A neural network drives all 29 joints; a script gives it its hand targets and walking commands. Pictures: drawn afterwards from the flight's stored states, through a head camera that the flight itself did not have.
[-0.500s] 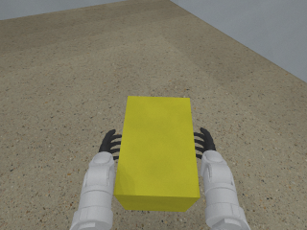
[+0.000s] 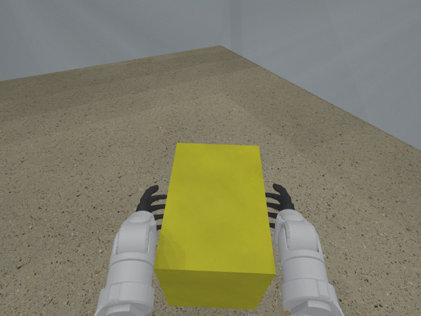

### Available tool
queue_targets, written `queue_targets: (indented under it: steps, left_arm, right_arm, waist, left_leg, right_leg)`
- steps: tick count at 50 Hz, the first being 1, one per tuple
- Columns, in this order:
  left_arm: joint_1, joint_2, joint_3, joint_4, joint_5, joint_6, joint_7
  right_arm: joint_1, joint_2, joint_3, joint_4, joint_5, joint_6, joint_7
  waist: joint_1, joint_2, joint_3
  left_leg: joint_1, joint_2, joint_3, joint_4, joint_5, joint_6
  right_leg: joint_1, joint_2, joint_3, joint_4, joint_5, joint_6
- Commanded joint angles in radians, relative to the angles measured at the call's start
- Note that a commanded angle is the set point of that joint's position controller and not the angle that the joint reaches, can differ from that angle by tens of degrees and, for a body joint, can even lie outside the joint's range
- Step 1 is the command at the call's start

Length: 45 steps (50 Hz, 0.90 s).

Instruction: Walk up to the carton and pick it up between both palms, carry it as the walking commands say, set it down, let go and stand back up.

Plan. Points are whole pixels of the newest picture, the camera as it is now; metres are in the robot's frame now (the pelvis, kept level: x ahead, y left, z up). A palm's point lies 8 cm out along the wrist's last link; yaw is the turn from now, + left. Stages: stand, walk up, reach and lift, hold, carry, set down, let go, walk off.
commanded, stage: reach and lift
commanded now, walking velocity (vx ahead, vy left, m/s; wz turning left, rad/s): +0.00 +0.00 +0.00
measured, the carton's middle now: (214, 223) +0.35 -0.02 -0.02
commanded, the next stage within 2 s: hold in 1.12 s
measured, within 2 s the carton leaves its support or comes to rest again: neither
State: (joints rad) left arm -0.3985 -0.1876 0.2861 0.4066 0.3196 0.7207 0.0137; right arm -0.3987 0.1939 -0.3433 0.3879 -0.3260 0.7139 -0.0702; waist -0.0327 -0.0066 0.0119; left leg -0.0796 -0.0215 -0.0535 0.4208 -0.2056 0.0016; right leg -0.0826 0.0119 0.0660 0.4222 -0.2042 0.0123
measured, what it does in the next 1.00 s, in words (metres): stands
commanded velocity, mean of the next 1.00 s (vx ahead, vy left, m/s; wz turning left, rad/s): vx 0.00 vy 0.00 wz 0.00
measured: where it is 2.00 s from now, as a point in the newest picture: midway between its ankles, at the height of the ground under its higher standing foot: outside the picture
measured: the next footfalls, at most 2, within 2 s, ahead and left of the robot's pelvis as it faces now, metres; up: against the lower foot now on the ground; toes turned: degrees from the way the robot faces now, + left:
none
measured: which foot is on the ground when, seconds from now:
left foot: down 0.00-1.00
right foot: down 0.00-1.00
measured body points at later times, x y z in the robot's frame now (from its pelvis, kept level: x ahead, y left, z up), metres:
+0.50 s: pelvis +0.01 -0.01 +0.00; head -0.03 -0.01 +0.45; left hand +0.32 +0.14 +0.04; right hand +0.32 -0.15 +0.04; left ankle +0.03 +0.12 -0.74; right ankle +0.03 -0.13 -0.74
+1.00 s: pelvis +0.01 +0.00 +0.00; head -0.05 -0.01 +0.45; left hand +0.30 +0.14 +0.04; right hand +0.31 -0.15 +0.04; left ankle +0.03 +0.12 -0.74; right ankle +0.03 -0.13 -0.74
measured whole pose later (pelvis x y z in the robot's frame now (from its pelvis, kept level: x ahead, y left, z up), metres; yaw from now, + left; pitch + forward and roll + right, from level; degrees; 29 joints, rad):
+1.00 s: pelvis +0.01 +0.00 +0.00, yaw +0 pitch -8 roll +0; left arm -0.29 -0.16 0.20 0.29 0.28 0.77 0.02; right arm -0.30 0.16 -0.22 0.31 -0.29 0.77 -0.04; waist 0.01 0.00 0.01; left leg -0.05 -0.02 -0.06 0.38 -0.19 -0.01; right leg -0.06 0.02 0.06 0.39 -0.19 0.00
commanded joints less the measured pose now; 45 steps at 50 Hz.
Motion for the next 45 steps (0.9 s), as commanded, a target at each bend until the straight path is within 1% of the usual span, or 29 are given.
queue_targets:
  steps: [1, 6, 15, 19, 28, 36, 45]
  left_arm:
    - [-0.626, -0.919, -0.478, -0.008, -0.258, -0.046, -0.247]
    - [-0.630, -0.924, -0.479, -0.024, -0.260, -0.046, -0.243]
    - [-0.589, -0.940, -0.539, -0.088, -0.287, -0.041, -0.238]
    - [-0.561, -0.942, -0.546, -0.105, -0.293, -0.036, -0.237]
    - [-0.504, -0.944, -0.564, -0.133, -0.303, -0.024, -0.242]
    - [-0.452, -0.946, -0.578, -0.162, -0.309, -0.016, -0.243]
    - [-0.426, -0.950, -0.592, -0.183, -0.317, -0.011, -0.243]
  right_arm:
    - [-0.578, 0.986, 0.525, 0.045, 0.280, -0.005, 0.291]
    - [-0.601, 0.981, 0.540, 0.029, 0.286, -0.010, 0.294]
    - [-0.558, 0.977, 0.587, -0.022, 0.294, -0.020, 0.292]
    - [-0.537, 0.972, 0.599, -0.036, 0.298, -0.020, 0.294]
    - [-0.482, 0.972, 0.613, -0.070, 0.303, -0.015, 0.295]
    - [-0.442, 0.973, 0.636, -0.110, 0.315, -0.007, 0.298]
    - [-0.421, 0.969, 0.652, -0.140, 0.324, -0.001, 0.302]
  waist:
    - [0.011, -0.007, -0.210]
    - [0.032, -0.006, -0.229]
    - [0.036, 0.000, -0.272]
    - [0.044, 0.002, -0.276]
    - [0.044, 0.001, -0.284]
    - [0.047, 0.002, -0.280]
    - [0.042, 0.005, -0.265]
  left_leg:
    - [0.037, -0.050, -0.033, -0.089, 0.005, 0.018]
    - [0.057, -0.049, -0.030, -0.084, 0.041, 0.015]
    - [0.090, -0.052, -0.025, -0.080, 0.130, 0.002]
    - [0.094, -0.053, -0.023, -0.082, 0.155, -0.002]
    - [0.104, -0.058, -0.020, -0.086, 0.206, -0.005]
    - [0.102, -0.062, -0.022, -0.089, 0.220, -0.003]
    - [0.088, -0.061, -0.025, -0.091, 0.184, -0.001]
  right_leg:
    - [0.028, 0.057, 0.013, -0.080, 0.052, -0.004]
    - [0.036, 0.058, 0.015, -0.076, 0.071, -0.006]
    - [0.058, 0.064, 0.013, -0.075, 0.143, -0.003]
    - [0.064, 0.066, 0.014, -0.077, 0.161, -0.003]
    - [0.075, 0.067, 0.016, -0.082, 0.215, 0.000]
    - [0.080, 0.069, 0.018, -0.084, 0.234, 0.001]
    - [0.071, 0.070, 0.015, -0.085, 0.196, -0.004]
